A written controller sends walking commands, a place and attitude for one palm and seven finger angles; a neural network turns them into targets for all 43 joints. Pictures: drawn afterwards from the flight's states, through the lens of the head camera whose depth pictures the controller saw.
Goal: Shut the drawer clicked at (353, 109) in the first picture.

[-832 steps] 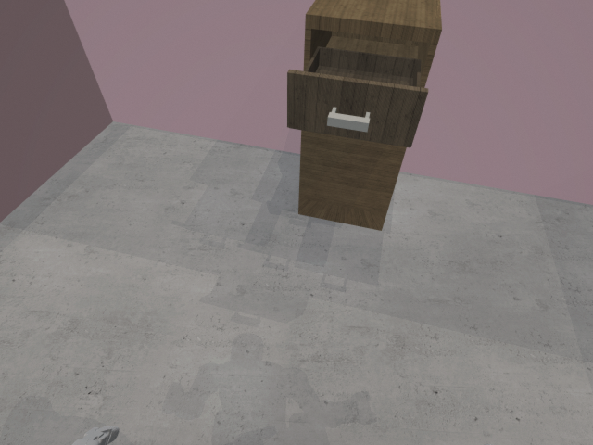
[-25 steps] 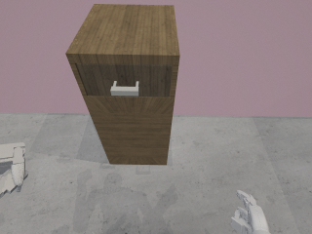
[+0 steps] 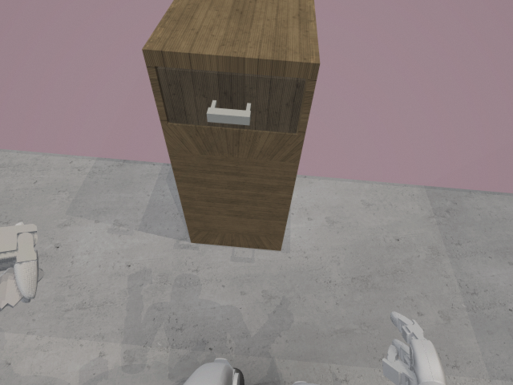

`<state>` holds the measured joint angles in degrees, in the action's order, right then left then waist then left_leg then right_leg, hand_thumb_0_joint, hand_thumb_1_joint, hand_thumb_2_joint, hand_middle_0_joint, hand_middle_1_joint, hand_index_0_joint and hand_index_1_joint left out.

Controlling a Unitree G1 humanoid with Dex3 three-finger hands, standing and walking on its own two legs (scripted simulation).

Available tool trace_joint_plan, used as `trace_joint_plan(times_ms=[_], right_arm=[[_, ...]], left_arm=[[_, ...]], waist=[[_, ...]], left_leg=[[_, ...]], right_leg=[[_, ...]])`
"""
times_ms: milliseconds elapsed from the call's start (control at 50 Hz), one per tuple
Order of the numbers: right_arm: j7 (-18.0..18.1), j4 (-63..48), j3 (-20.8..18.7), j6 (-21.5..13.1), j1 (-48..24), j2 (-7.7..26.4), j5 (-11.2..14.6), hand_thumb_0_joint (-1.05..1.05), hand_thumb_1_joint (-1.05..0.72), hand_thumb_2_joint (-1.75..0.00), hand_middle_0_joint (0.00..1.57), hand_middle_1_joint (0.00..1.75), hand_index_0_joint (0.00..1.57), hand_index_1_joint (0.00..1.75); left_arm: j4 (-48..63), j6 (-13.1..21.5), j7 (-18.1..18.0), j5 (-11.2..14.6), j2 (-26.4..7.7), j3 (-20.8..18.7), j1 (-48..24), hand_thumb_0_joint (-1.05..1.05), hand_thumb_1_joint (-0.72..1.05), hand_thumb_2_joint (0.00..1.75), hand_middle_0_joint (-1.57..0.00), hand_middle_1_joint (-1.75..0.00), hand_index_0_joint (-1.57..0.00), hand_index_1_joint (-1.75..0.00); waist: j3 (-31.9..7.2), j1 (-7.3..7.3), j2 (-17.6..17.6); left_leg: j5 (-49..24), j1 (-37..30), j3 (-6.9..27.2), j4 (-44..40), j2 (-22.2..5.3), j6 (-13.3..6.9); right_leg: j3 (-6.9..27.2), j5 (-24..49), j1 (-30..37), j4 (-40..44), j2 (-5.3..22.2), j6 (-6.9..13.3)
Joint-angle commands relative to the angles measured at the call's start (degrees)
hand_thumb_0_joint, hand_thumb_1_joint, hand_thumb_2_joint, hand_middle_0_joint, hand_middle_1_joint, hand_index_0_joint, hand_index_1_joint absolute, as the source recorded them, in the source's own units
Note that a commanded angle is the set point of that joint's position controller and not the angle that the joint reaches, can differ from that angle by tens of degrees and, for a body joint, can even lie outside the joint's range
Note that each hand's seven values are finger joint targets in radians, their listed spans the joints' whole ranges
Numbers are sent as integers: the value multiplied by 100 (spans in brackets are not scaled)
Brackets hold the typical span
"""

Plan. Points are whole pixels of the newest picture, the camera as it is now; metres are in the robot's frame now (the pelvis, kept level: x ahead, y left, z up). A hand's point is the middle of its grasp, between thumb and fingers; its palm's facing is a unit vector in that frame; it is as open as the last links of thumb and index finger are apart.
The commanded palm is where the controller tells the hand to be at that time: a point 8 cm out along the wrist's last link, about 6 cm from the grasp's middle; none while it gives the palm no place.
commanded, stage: step back with the hand held close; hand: left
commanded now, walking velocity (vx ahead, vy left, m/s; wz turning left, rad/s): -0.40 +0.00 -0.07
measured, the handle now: (230, 110) +0.71 +0.11 +0.00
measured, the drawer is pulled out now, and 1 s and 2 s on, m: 0.00 0.00 0.00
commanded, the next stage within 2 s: stop stepping back and stand still in 0.28 s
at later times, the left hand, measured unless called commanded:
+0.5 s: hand (16, 364) +0.11 +0.21 +0.19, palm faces +0.20 -0.85 -0.48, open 3.3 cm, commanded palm +0.04 +0.27 +0.19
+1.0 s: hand out of the picture +0.04 +0.20 +0.19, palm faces +0.28 -0.85 -0.45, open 3.3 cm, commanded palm -0.02 +0.26 +0.19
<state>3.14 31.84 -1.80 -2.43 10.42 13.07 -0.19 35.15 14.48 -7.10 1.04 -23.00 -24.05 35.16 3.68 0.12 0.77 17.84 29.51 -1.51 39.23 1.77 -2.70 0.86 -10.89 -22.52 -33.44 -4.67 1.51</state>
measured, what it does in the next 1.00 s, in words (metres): walks backwards: left foot, then right foot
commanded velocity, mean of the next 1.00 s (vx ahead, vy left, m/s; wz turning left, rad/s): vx -0.06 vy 0.03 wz -0.03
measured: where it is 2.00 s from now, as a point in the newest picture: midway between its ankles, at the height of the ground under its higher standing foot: outside the picture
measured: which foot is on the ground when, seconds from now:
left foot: up 0.00-0.10, down 0.12-0.52, up 0.54-0.72, down 0.74-1.00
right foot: down 0.00-0.12, up 0.14-0.50, down 0.52-1.00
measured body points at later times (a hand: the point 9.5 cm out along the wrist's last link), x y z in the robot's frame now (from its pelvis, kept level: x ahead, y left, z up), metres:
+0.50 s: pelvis -0.11 +0.00 +0.02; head -0.06 +0.02 +0.46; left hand +0.10 +0.25 +0.21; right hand +0.06 -0.22 -0.06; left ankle +0.02 +0.10 -0.72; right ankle -0.20 -0.12 -0.71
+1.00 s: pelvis -0.16 -0.01 +0.01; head -0.16 +0.00 +0.46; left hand +0.02 +0.25 +0.21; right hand -0.01 -0.26 -0.06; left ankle -0.12 +0.11 -0.72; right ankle -0.21 -0.12 -0.72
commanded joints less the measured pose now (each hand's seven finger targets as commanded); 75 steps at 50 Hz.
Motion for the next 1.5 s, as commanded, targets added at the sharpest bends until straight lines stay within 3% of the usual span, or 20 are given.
trace_joint_plan(times_ms=[0, 80, 100, 120, 140, 200, 280, 380, 460, 480, 520, 540, 600, 680, 760, 820, 960, 1120, 1460, 1480], right_arm=[[-20, -688, -354, -192, -258, 523, -6, 0, -90, -90, 20, 30, 20, 30], [135, -657, -200, -155, -407, 542, 14, 0, -90, -90, 20, 30, 20, 30], [170, -714, -234, -237, -467, 716, -20, 0, -90, -90, 20, 30, 20, 30], [165, -717, -251, -392, -366, 588, -89, 0, -90, -90, 20, 30, 20, 30], [187, -619, -279, -481, -270, 437, -121, 0, -90, -90, 20, 30, 20, 30], [43, -569, -352, -672, -150, 580, -153, 0, -90, -90, 20, 30, 20, 30], [-102, -393, -287, -834, -114, 539, -85, 0, -90, -90, 20, 30, 20, 30], [-93, -302, -224, -893, -153, 567, -174, 0, -90, -90, 20, 30, 20, 30], [-59, -691, -140, -640, -360, 492, -77, 0, -90, -90, 20, 30, 20, 30], [-63, -725, -139, -540, -377, 461, -70, 0, -90, -90, 20, 30, 20, 30], [-39, -687, -84, -376, -507, 431, -47, 0, -90, -90, 20, 30, 20, 30], [-47, -650, -72, -429, -506, 525, -72, 0, -90, -90, 20, 30, 20, 30], [57, -489, -110, -449, -385, 422, 120, 0, -90, -90, 20, 30, 20, 30], [197, -317, -100, -686, -307, 551, 117, 0, -90, -90, 20, 30, 20, 30], [196, -506, -201, -769, -194, 831, 163, 0, -90, -90, 20, 30, 20, 30], [134, -519, -64, -734, -295, 612, 92, 0, -90, -90, 20, 30, 20, 30], [13, -553, -98, -620, -296, 484, 92, 0, -90, -90, 20, 30, 20, 30], [140, -552, -43, -679, -385, 548, 45, 0, -90, -90, 20, 30, 20, 30], [135, -599, -35, -696, -448, 513, 10, 0, -90, -90, 20, 30, 20, 30], [-366, 870, -369, -797, -655, 1730, 98, 0, -90, -90, 20, 30, 20, 30]], left_arm=[[1110, 360, -218, 114, -890, -361, -359, 0, 90, 90, -140, -160, -140, -160], [1190, 365, -256, 131, -1016, -518, -56, 0, 90, 90, -140, -160, -140, -160], [1366, 438, -265, 88, -1017, -589, -98, 0, 90, 90, -140, -160, -140, -160], [1447, 454, -282, -26, -1123, -714, -301, 0, 90, 90, -140, -160, -140, -160], [1393, 420, -315, 14, -1152, -730, -299, 0, 90, 90, -140, -160, -140, -160], [1764, 371, -230, 210, -1081, -829, 89, 0, 90, 90, -140, -160, -140, -160], [1946, 282, -129, 225, -748, -332, 231, 0, 90, 90, -140, -160, -140, -160], [1539, 209, -109, 269, -834, -398, 341, 0, 90, 90, -140, -160, -140, -160], [1543, 108, -111, 390, -1123, -789, 1003, 0, 90, 90, -140, -160, -140, -160], [1535, 111, -96, 395, -1262, -882, 1084, 0, 90, 90, -140, -160, -140, -160], [1555, 130, -159, 520, -1523, -1094, 850, 0, 90, 90, -140, -160, -140, -160], [1592, 124, -244, 526, -1591, -1243, 545, 0, 90, 90, -140, -160, -140, -160], [701, 36, -220, 314, -898, -667, 451, 0, 90, 90, -140, -160, -140, -160], [178, 64, -265, 138, -590, -155, -70, 0, 90, 90, -140, -160, -140, -160], [796, 183, -249, 92, -720, -46, -449, 0, 90, 90, -140, -160, -140, -160], [1166, 239, -207, 67, -935, -290, -273, 0, 90, 90, -140, -160, -140, -160], [622, 328, -196, 202, -788, -456, 342, 0, 90, 90, -140, -160, -140, -160], [595, 243, -143, 148, -603, -125, -311, 0, 90, 90, -140, -160, -140, -160], [799, 195, -149, 176, -709, -313, 246, 0, 90, 90, -140, -160, -140, -160], [-4024, -815, 631, -411, -106, 1807, -677, 0, 90, 90, -140, -160, -140, -160]], waist=[[-901, 190, -1323], [-600, 147, 258], [-647, 131, 1528], [-864, 148, 1941], [-947, 130, 1419], [-1441, 26, 760], [-1675, 19, 1024], [-1576, 40, 1467], [-1452, -38, 1226], [-1345, -27, 570], [-905, -103, -1223], [-942, -113, -936], [-734, 134, -1001], [-445, 50, -506], [-870, -22, 151], [-791, 0, 488], [-475, 76, -275], [-405, 46, 174], [-637, -1, 329], [-331, 189, 418]], left_leg=[[506, -1233, 326, 1682, -62, 232], [113, -1181, 550, -1643, -399, 51], [-177, -305, 1740, -2452, -1356, -380], [-737, 101, 2361, -2540, -2135, -743], [-2018, -568, 2205, -2350, -2220, -823], [-2705, -1294, 1713, -1876, -2157, -831], [-4016, -2664, 1071, -1771, -1810, -485], [-2026, -2438, 1092, -2430, -1697, -401], [638, -1412, 243, -2474, -758, 139], [672, -1330, -129, -1758, -402, 293], [253, -931, -13, 1125, -59, 407], [335, -391, 243, 1728, -137, 371], [-99, 123, 196, 890, -438, 295], [-453, -1438, -228, -1477, -228, -11], [-2542, -2507, 744, -1378, -994, -401], [-2345, -1764, 753, -1556, -859, -252], [-724, -1375, 141, -903, -340, 130], [-416, -1814, 597, -1985, -691, -30], [-857, -1851, 472, -1998, -584, 117], [-2497, -1253, 614, -920, -735, 59]], right_leg=[[1972, -1331, -942, 2204, 2081, 733], [787, -346, -375, 625, 958, 96], [368, -255, 259, -804, 277, -160], [271, -991, 420, -2137, 9, -259], [421, -1520, -296, -2748, 17, -242], [541, -1761, -567, -3042, 123, -260], [-51, -1700, -663, -1717, 196, -320], [-227, -1935, 32, -713, 115, -270], [-778, -1014, 1609, 1528, 94, -53], [-449, -897, 1470, 2000, 488, 63], [1683, -1760, -128, 2900, 2384, 685], [1778, -1287, -26, 2720, 2678, 941], [821, 211, 1177, 1775, 1974, 638], [371, 443, 929, 1230, 1597, 229], [-26, 1024, 660, 94, 838, -445], [-268, 490, 1168, 406, 694, -268], [715, 88, 1004, 1610, 1333, 154], [6, -327, 898, 1366, 621, -184], [-89, 50, 1217, 1468, 596, -160], [-279, 1020, 552, 452, 1060, -12]])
